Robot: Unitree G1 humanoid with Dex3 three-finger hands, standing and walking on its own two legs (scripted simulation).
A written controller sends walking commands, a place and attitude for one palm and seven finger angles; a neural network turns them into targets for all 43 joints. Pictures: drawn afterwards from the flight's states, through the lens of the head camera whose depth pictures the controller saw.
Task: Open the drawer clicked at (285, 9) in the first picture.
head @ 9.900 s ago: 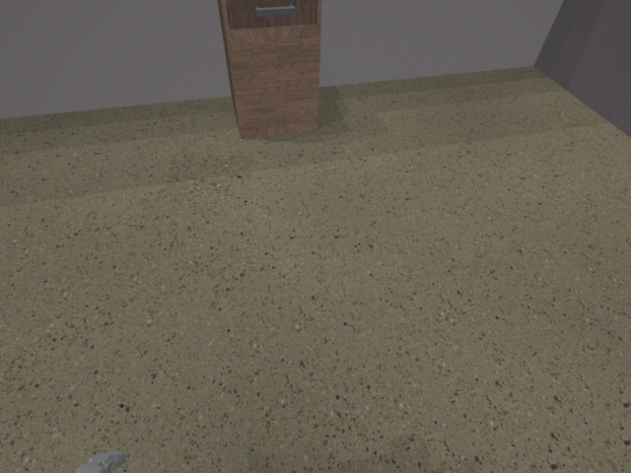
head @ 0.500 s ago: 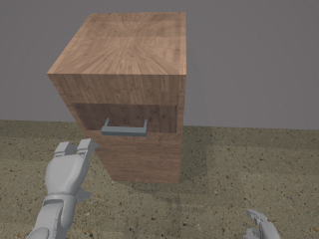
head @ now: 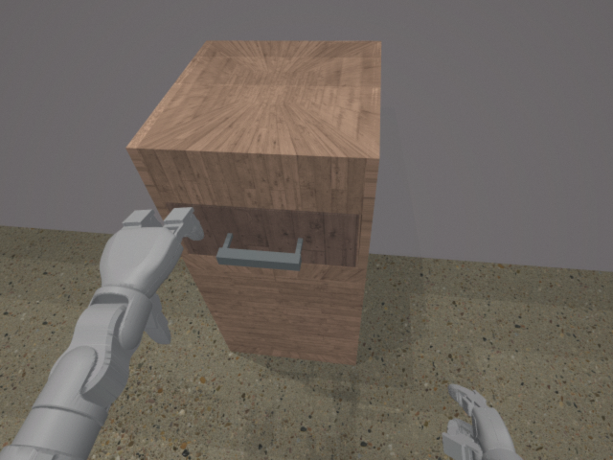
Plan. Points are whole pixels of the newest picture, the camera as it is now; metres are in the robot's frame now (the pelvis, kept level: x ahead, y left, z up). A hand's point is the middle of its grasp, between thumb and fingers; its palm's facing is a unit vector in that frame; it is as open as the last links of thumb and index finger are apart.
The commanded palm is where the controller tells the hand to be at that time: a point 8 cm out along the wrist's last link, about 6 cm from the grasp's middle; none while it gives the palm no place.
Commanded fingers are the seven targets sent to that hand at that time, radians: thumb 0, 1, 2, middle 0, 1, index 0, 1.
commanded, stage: raise the hand with hooked fingers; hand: left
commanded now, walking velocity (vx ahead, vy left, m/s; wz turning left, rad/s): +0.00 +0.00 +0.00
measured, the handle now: (261, 249) +0.51 +0.18 -0.12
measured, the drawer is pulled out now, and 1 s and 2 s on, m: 0.00 0.00 0.00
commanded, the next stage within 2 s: move the hooked fingers above the handle in 0.34 s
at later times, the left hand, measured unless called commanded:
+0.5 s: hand (167, 281) +0.30 +0.24 +0.07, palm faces +0.03 -0.10 -0.99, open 13.8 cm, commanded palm +0.29 +0.24 +0.12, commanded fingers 0.00 -0.50 0.30 -0.30 -1.20 -0.30 -1.20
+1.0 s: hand (207, 276) +0.35 +0.21 +0.02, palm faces -0.02 -0.08 -1.00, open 13.8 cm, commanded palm +0.33 +0.21 +0.07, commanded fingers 0.00 -0.50 0.30 -0.30 -1.20 -0.30 -1.20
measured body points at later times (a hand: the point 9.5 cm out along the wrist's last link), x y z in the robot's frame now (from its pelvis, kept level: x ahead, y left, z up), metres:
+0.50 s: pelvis +0.00 +0.00 +0.00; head +0.02 -0.03 +0.45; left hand +0.30 +0.24 +0.12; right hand +0.18 -0.23 -0.11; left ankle -0.03 +0.09 -0.74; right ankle +0.01 -0.11 -0.74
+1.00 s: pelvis +0.00 -0.01 -0.01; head +0.04 -0.03 +0.44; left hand +0.34 +0.21 +0.08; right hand +0.14 -0.26 -0.13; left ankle -0.03 +0.09 -0.74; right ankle +0.01 -0.11 -0.74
